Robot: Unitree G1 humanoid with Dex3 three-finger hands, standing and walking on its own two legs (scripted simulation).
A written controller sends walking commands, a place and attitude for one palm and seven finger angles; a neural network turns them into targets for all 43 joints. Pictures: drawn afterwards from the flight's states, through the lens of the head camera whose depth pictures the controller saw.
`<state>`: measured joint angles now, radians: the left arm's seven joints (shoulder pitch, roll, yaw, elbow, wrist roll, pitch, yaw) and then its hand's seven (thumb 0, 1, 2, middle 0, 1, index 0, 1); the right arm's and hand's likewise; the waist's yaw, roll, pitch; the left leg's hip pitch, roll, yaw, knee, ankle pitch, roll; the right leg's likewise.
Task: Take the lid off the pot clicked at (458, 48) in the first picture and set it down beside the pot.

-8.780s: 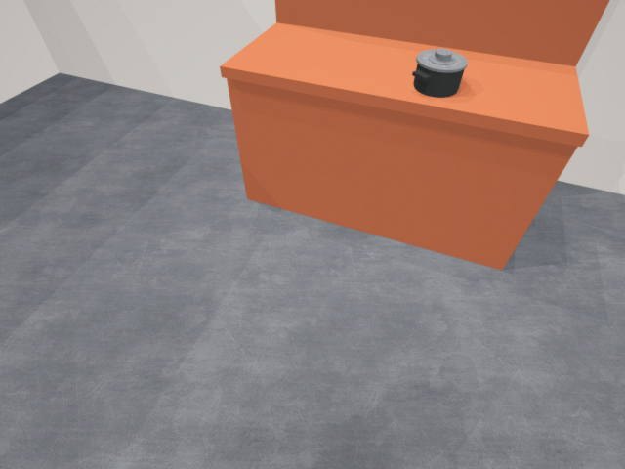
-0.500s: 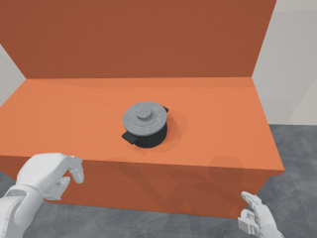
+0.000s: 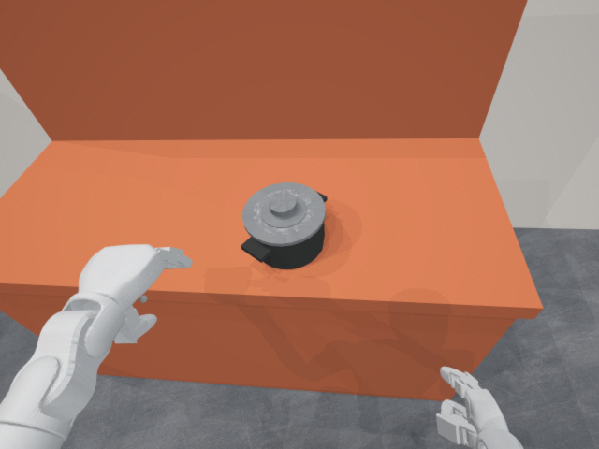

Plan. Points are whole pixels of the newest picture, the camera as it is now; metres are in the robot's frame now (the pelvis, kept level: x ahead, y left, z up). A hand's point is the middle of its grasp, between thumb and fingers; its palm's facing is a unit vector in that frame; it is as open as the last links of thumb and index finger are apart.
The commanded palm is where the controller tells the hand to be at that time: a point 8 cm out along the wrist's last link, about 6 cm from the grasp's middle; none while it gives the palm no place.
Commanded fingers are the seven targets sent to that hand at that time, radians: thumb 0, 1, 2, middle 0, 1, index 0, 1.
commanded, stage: reach forward and open the fingers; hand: left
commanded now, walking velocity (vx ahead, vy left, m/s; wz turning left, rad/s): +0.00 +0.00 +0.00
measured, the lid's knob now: (282, 204) +0.52 +0.10 +0.00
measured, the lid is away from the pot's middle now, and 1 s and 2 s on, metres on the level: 0.00 0.00 0.00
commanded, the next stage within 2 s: move the open hand above the knob in 0.06 s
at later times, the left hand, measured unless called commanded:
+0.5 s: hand (183, 264) +0.33 +0.20 +0.07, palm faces -0.27 -0.08 -0.96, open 10.3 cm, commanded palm +0.32 +0.20 +0.13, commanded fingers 0.00 -0.28 1.33 -0.81 -0.08 -0.81 -0.08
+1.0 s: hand (219, 235) +0.39 +0.17 +0.06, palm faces -0.27 -0.09 -0.96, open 10.3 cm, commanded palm +0.38 +0.17 +0.13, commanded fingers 0.00 -0.28 1.33 -0.81 -0.08 -0.81 -0.08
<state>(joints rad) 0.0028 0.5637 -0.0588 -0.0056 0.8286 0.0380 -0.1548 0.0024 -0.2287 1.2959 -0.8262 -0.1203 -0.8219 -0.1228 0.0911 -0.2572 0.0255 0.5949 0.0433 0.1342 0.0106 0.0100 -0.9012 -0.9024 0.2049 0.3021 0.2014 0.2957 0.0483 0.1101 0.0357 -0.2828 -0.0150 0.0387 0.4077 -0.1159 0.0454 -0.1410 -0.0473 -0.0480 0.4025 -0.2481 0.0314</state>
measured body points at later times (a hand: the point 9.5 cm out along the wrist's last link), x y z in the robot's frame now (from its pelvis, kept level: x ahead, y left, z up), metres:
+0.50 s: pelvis +0.02 -0.02 +0.00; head +0.04 -0.07 +0.45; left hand +0.34 +0.21 +0.12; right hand +0.20 -0.26 -0.11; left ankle +0.07 +0.09 -0.74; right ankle -0.02 -0.14 -0.74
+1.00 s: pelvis +0.04 -0.03 +0.00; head +0.07 -0.07 +0.44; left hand +0.40 +0.17 +0.12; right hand +0.22 -0.27 -0.12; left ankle +0.07 +0.09 -0.74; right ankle -0.02 -0.14 -0.74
